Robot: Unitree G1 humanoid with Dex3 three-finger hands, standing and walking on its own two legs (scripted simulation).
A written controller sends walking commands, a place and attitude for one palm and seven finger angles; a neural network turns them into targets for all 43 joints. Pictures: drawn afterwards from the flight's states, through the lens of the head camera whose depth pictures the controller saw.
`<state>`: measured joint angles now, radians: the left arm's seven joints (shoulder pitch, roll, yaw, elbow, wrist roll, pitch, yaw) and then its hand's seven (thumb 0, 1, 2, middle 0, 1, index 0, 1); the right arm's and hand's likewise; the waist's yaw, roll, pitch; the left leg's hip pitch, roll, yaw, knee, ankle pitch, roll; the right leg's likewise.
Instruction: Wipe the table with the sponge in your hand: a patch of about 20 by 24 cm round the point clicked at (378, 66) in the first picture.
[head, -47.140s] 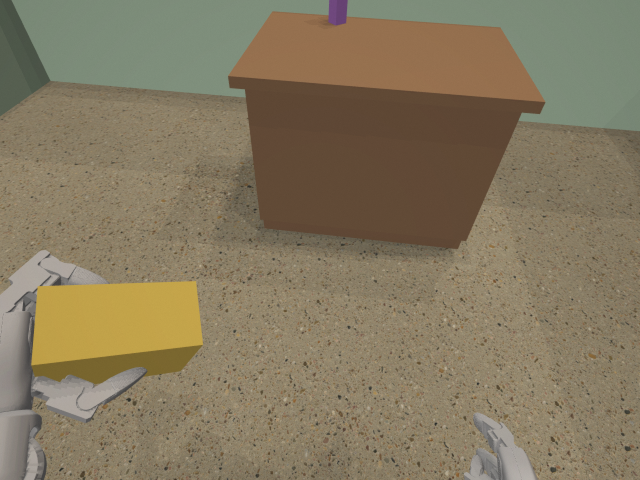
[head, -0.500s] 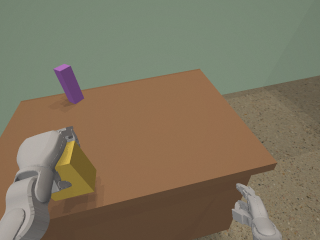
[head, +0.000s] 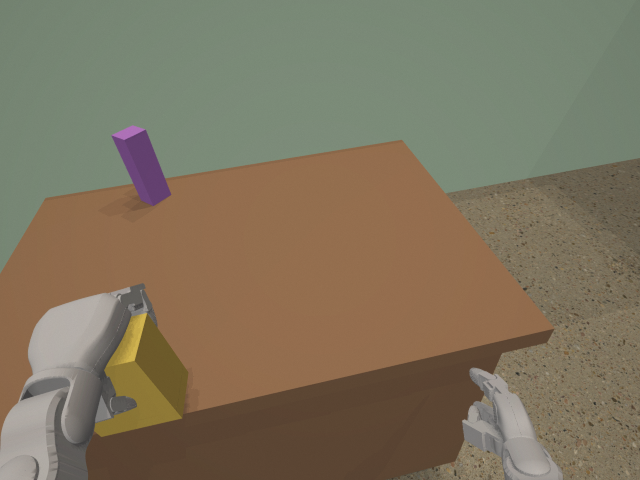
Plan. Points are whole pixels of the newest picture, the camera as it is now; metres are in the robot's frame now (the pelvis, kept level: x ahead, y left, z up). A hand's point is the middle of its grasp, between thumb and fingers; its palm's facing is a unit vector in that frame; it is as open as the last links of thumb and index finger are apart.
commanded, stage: bring the sponge back beside the body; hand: left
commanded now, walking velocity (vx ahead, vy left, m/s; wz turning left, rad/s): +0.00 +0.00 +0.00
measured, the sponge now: (132, 386) +0.18 +0.28 +0.05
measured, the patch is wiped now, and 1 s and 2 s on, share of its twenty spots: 0.95 0.95 0.95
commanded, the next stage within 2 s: step back with the hand held close in 0.34 s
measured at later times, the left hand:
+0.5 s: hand (118, 354) +0.19 +0.28 +0.11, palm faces +0.11 -0.29 -0.95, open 10.5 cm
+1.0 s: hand (114, 328) +0.19 +0.26 +0.15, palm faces +0.33 -0.82 -0.47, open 10.6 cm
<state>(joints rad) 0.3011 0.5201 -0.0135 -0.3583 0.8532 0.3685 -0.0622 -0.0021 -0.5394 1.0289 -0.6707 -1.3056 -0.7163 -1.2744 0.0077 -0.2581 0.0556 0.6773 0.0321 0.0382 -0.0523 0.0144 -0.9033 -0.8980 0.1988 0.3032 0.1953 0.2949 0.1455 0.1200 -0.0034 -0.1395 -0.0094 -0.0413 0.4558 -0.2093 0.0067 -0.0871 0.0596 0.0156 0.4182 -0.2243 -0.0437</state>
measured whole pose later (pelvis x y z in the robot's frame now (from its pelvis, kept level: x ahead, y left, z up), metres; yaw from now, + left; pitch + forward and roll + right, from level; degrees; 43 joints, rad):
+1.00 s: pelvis -0.01 +0.02 -0.01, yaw +1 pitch +2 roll -2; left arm 0.53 0.42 0.36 -0.56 -0.03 -0.12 0.10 -0.01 -0.55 1.04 -0.67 -1.32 -0.72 -1.28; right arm 0.26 -0.24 0.02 0.61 0.00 -0.07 -0.08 0.02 -0.90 -0.90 0.20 0.30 0.20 0.30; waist -0.01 0.02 -0.01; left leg -0.40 -0.03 -0.06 0.60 -0.23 0.03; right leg -0.32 0.05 0.00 0.52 -0.23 -0.01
